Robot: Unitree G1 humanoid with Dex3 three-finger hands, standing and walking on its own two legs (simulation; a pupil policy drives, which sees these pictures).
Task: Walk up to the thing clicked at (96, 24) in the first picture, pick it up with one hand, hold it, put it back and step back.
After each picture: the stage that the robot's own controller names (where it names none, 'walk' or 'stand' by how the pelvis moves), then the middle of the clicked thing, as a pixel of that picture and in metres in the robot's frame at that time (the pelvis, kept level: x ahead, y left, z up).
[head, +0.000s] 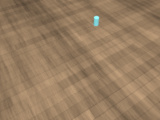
stand; (96, 21) +1.83 -0.19 -0.72
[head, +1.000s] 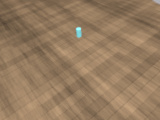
walk; (78, 32) +1.69 +0.16 -0.70
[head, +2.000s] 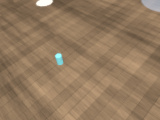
walk; (59, 59) +1.10 +0.34 -0.72
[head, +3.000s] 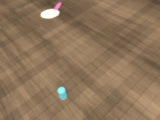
walk; (62, 93) +0.69 +0.26 -0.72
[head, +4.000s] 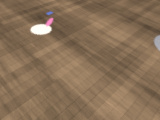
walk; out of the picture +0.46 +0.14 -0.69
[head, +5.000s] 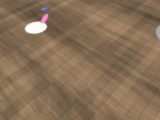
stand; out of the picture +0.36 +0.20 -0.72
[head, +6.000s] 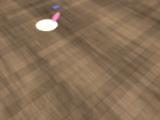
stand; out of the picture +0.35 +0.15 -0.71
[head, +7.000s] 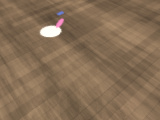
stand; out of the picture +0.33 +0.16 -0.72
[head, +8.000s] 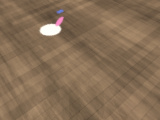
stand; out of the picture +0.34 +0.17 -0.72
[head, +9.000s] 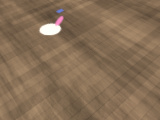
stand; out of the picture +0.33 +0.18 -0.72
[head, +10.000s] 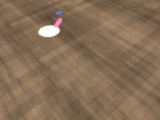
stand; out of the picture +0.33 +0.18 -0.72
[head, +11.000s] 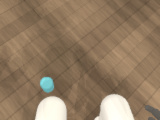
go down; (47, 85) +0.38 +0.16 -0.44
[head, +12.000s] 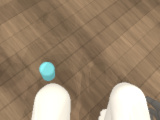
go down; (47, 71) +0.42 +0.16 -0.33
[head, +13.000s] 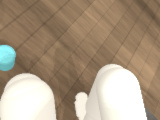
close in; (4, 58) +0.42 +0.19 -0.24
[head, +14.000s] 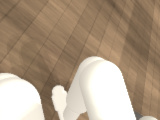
close; out of the picture +0.42 +0.21 -0.23
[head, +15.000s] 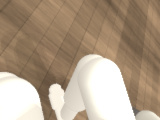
close; out of the picture +0.41 +0.21 -0.23
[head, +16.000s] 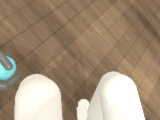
lift; (1, 71) +0.34 +0.23 -0.16
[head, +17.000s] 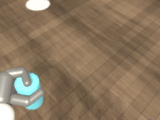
lift; (30, 92) +0.31 +0.17 +0.01
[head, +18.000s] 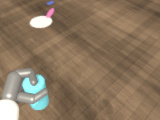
hold; (36, 92) +0.32 +0.16 +0.00
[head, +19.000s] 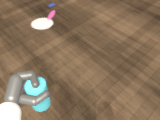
hold; (38, 94) +0.32 +0.16 +0.00
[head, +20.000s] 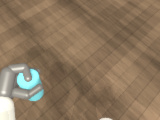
crouch; (31, 85) +0.35 +0.17 -0.07
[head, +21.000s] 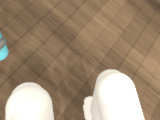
lower; out of the picture +0.47 +0.23 -0.12
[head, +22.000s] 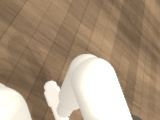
lower; out of the picture +0.45 +0.25 -0.24
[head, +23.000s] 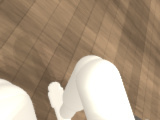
lower; out of the picture +0.44 +0.23 -0.24
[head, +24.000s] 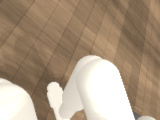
lower; out of the picture +0.44 +0.23 -0.24
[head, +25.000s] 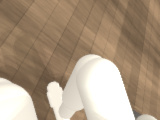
lower; out of the picture +0.44 +0.23 -0.24
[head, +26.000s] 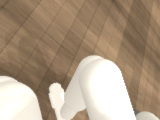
open; out of the picture +0.42 +0.20 -0.24
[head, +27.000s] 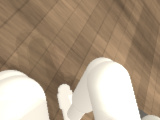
stand; out of the picture +0.42 +0.20 -0.23
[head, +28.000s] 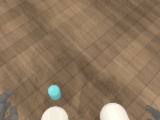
walk; (54, 92) +0.40 +0.14 -0.50
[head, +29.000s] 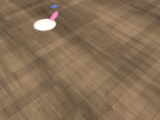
stand; out of the picture +0.35 +0.15 -0.66
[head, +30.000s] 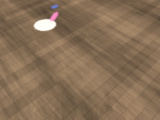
stand; out of the picture +0.35 +0.15 -0.67
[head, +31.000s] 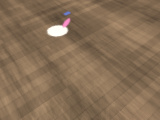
stand; out of the picture +0.37 +0.14 -0.72
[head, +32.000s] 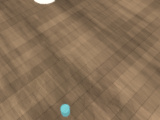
walk; (65, 110) +0.39 +0.10 -0.71
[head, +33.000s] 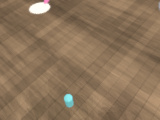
walk; (68, 100) +0.54 +0.16 -0.70
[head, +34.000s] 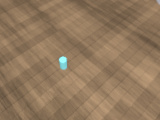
walk; (63, 63) +0.85 +0.17 -0.69
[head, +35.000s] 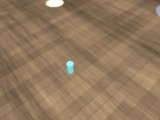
stand; (70, 67) +0.98 +0.15 -0.71
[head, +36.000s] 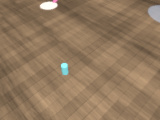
stand; (64, 69) +0.99 +0.18 -0.72
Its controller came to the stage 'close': yes
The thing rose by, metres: 0.72
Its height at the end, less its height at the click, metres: +0.00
